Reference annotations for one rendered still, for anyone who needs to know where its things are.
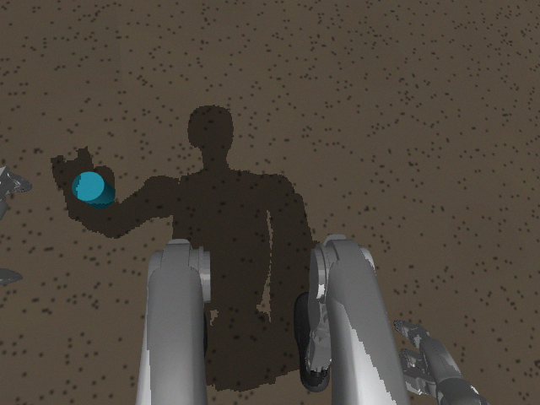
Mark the right robot arm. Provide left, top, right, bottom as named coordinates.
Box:
left=435, top=378, right=490, bottom=405

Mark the left robot hand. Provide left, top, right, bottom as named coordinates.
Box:
left=0, top=166, right=32, bottom=285

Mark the right robot foot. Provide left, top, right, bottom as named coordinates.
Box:
left=294, top=292, right=330, bottom=392

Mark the tin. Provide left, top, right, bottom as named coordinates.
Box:
left=72, top=171, right=116, bottom=209

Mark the right robot hand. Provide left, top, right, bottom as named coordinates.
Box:
left=393, top=320, right=464, bottom=400

